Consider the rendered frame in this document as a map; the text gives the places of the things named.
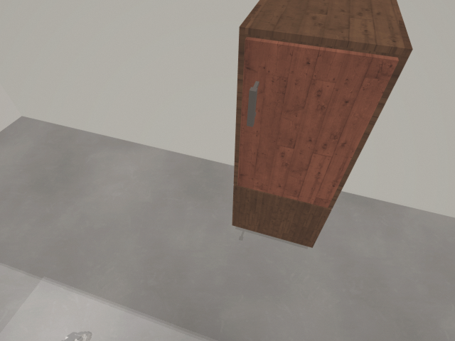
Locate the handle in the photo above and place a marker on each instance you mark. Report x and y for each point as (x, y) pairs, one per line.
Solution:
(252, 105)

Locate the cupboard door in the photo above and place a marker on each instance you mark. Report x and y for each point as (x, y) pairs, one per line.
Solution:
(313, 107)

